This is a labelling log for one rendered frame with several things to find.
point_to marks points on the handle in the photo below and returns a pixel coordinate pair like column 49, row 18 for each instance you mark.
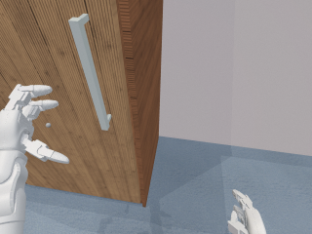
column 83, row 48

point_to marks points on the wardrobe door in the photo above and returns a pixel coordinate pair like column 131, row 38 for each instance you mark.
column 37, row 48

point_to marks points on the left robot hand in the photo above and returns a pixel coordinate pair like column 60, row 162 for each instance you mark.
column 16, row 118

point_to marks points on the right robot hand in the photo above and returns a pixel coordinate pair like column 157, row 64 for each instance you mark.
column 251, row 221

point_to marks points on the left robot forearm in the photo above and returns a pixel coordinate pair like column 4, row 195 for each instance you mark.
column 13, row 176

